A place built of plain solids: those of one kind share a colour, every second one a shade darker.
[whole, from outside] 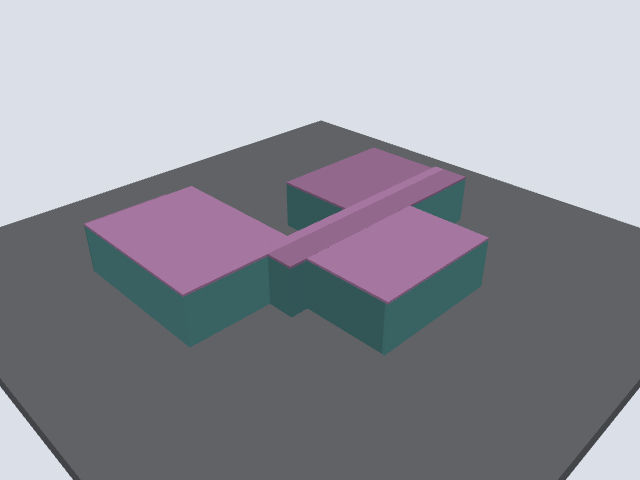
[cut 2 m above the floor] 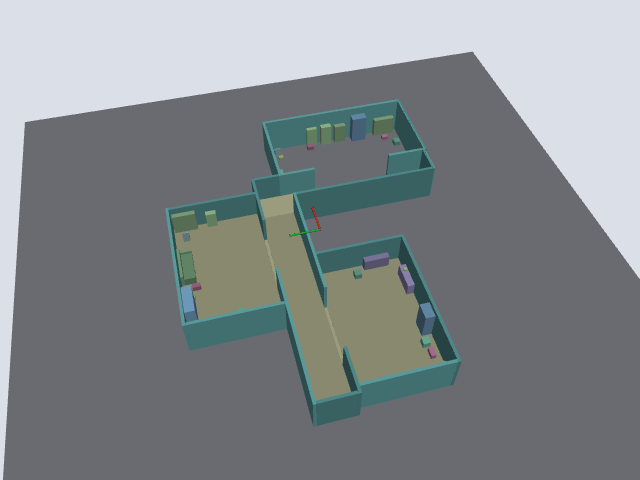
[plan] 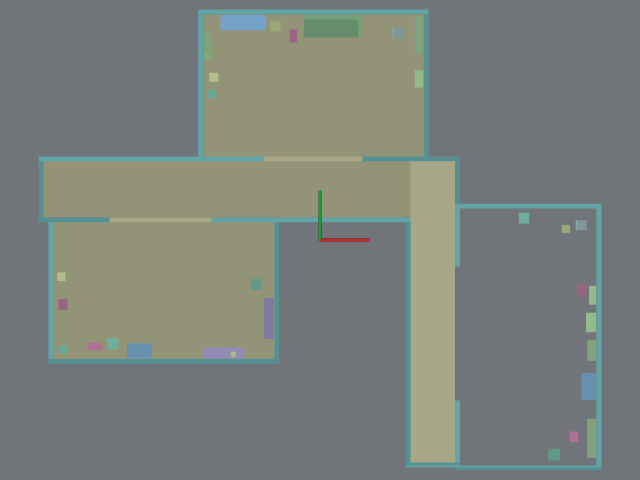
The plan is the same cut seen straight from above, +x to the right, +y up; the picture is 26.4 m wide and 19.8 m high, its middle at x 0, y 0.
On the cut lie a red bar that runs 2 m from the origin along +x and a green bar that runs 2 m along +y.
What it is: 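A storey of a split-level house; a hall and three lower rooms open beside it; the rooms' floors lie 0.78 m, 0.178 m and not at all below the hall's; a bare drop, one riser, a flush line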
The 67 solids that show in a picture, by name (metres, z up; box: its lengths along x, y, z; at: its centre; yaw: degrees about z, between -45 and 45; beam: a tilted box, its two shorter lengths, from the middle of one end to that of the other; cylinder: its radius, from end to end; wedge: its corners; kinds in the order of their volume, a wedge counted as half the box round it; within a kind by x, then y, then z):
{
 "floor_1": {"box": [4.21, 0.2, 0.65], "at": [-6.58, 0.83, 0.28]},
 "floor_2": {"box": [9.12, 5.65, 0.65], "at": [-6.44, -2.09, 0.28]},
 "floor_3": {"box": [15.14, 2.31, 0.83], "at": [-3.84, 2.09, 0.37]},
 "floor_4": {"box": [4.08, 0.2, 0.83], "at": [-0.28, 3.35, 0.37]},
 "floor_5": {"box": [9.1, 5.86, 0.83], "at": [-0.27, 6.38, 0.37]},
 "floor_6": {"box": [1.84, 12.42, 0.83], "at": [4.65, -2.96, 0.37]},
 "wall_1": {"box": [0.2, 2.31, 3.44], "at": [-11.51, 2.09, 1.67]},
 "wall_2": {"box": [0.2, 5.65, 3.44], "at": [-11.1, -2.09, 1.67]},
 "wall_3": {"box": [2.92, 0.2, 3.44], "at": [-10.15, 0.83, 1.67]},
 "wall_4": {"box": [9.29, 0.2, 3.44], "at": [-6.96, 3.35, 1.67]},
 "wall_5": {"box": [9.52, 0.2, 3.44], "at": [-6.44, -5.01, 1.67]},
 "wall_6": {"box": [0.2, 5.86, 3.44], "at": [-4.92, 6.38, 1.67]},
 "wall_7": {"box": [0.2, 5.65, 3.44], "at": [-1.78, -2.09, 1.67]},
 "wall_8": {"box": [8.21, 0.2, 3.44], "at": [-0.37, 0.83, 1.67]},
 "wall_9": {"box": [9.5, 0.2, 3.44], "at": [-0.27, 9.41, 1.67]},
 "wall_10": {"box": [0.2, 9.91, 3.44], "at": [3.64, -4.22, 1.67]},
 "wall_11": {"box": [4.01, 0.2, 3.44], "at": [3.77, 3.35, 1.67]},
 "wall_12": {"box": [0.2, 5.86, 3.44], "at": [4.38, 6.38, 1.67]},
 "wall_13": {"box": [2.24, 0.13, 3.44], "at": [4.65, -9.24, 1.67]},
 "wall_14": {"box": [0.2, 2.56, 3.44], "at": [5.67, -7.9, 1.67]},
 "wall_15": {"box": [0.2, 2.39, 3.44], "at": [5.67, 0.1, 1.67]},
 "wall_16": {"box": [0.2, 1.75, 3.44], "at": [5.67, 2.37, 1.67]},
 "wall_17": {"box": [8.07, 0.07, 3.44], "at": [7.57, -9.34, 1.67]},
 "wall_18": {"box": [6.04, 0.13, 3.44], "at": [8.59, -9.44, 1.67]},
 "wall_19": {"box": [6.04, 0.2, 3.44], "at": [8.59, 1.4, 1.67]},
 "wall_20": {"box": [0.2, 10.6, 3.44], "at": [11.51, -4.0, 1.67]},
 "roof_1": {"box": [9.52, 5.85, 0.16], "at": [-6.44, -2.19, 3.47]},
 "roof_2": {"box": [17.38, 1.95, 0.16], "at": [-2.92, 2.47, 3.47]},
 "roof_3": {"box": [9.5, 6.06, 0.16], "at": [-0.27, 6.48, 3.47]},
 "roof_4": {"box": [23.22, 0.76, 0.16], "at": [0.0, 1.12, 3.47]},
 "roof_5": {"box": [8.07, 10.11, 0.16], "at": [7.57, -4.32, 3.47]},
 "roof_6": {"box": [6.04, 0.13, 0.16], "at": [8.59, -9.44, 3.47]},
 "wardrobe_1": {"box": [1.02, 0.62, 1.94], "at": [-7.46, -4.58, 1.58]},
 "wardrobe_2": {"box": [1.89, 0.64, 1.94], "at": [-3.16, 8.97, 1.75]},
 "wardrobe_3": {"box": [0.6, 1.13, 2.23], "at": [11.09, -6.04, 1.07]},
 "case_1": {"box": [0.33, 1.1, 0.9], "at": [-4.64, 7.97, 1.23]},
 "case_2": {"box": [0.35, 0.71, 1.21], "at": [4.08, 6.65, 1.39]},
 "case_3": {"box": [0.33, 1.56, 1.54], "at": [4.1, 8.44, 1.55]},
 "case_4": {"box": [0.41, 0.81, 1.79], "at": [11.18, -3.4, 0.84]},
 "case_5": {"box": [0.38, 1.62, 1.54], "at": [11.2, -8.18, 0.72]},
 "case_6": {"box": [0.36, 0.87, 1.59], "at": [11.21, -4.55, 0.74]},
 "case_7": {"box": [0.3, 0.79, 1.69], "at": [11.24, -2.28, 0.79]},
 "sideboard_1": {"box": [1.72, 0.46, 0.89], "at": [-3.98, -4.66, 1.05]},
 "sideboard_2": {"box": [0.41, 1.68, 0.88], "at": [-2.11, -3.24, 1.04]},
 "sofa_1": {"box": [0.16, 0.74, 0.59], "at": [-0.58, 8.73, 1.08]},
 "sofa_2": {"box": [2.08, 0.74, 0.41], "at": [0.54, 8.73, 0.99]},
 "sofa_3": {"box": [2.4, 0.19, 0.9], "at": [0.54, 9.19, 1.23]},
 "sofa_4": {"box": [0.16, 0.74, 0.59], "at": [1.66, 8.73, 1.08]},
 "pouf_1": {"box": [0.47, 0.47, 0.44], "at": [-8.54, -4.28, 0.83]},
 "pouf_2": {"box": [0.47, 0.47, 0.4], "at": [-2.62, -1.84, 0.81]},
 "pouf_3": {"box": [0.44, 0.44, 0.47], "at": [8.41, 0.9, 0.19]},
 "pouf_4": {"box": [0.48, 0.48, 0.41], "at": [9.65, -8.85, 0.15]},
 "toybox_1": {"box": [0.37, 0.44, 0.3], "at": [-10.6, -2.66, 0.76]},
 "toybox_2": {"box": [0.59, 0.31, 0.33], "at": [-9.29, -4.4, 0.77]},
 "toybox_3": {"box": [0.3, 0.54, 0.36], "at": [-1.1, 8.42, 0.96]},
 "toybox_4": {"box": [0.36, 0.45, 0.36], "at": [10.47, -8.12, 0.13]},
 "toybox_5": {"box": [0.34, 0.5, 0.37], "at": [10.8, -2.06, 0.13]},
 "basket_1": {"box": [0.35, 0.35, 0.39], "at": [-10.67, -1.51, 0.8]},
 "basket_2": {"box": [0.37, 0.37, 0.4], "at": [-4.38, 6.71, 0.98]},
 "basket_3": {"box": [0.42, 0.42, 0.37], "at": [-1.83, 8.82, 0.97]},
 "basket_4": {"box": [0.34, 0.34, 0.37], "at": [10.14, 0.45, 0.14]},
 "chair_1": {"box": [0.042, 0.45, 0.84], "at": [3.01, 8.53, 1.2]},
 "chair_2": {"box": [0.44, 0.45, 0.44], "at": [3.25, 8.53, 1.0]},
 "chair_3": {"box": [0.05, 0.42, 0.82], "at": [10.57, 0.61, 0.36]},
 "chair_4": {"box": [0.41, 0.42, 0.49], "at": [10.8, 0.61, 0.2]},
 "bush_1": {"cylinder": 0.2, "from": [-10.6, -4.53, 1.13], "to": [-10.6, -4.53, 1.68]},
 "bush_2": {"cylinder": 0.2, "from": [-4.45, 6.02, 1.3], "to": [-4.45, 6.02, 2.29]}
}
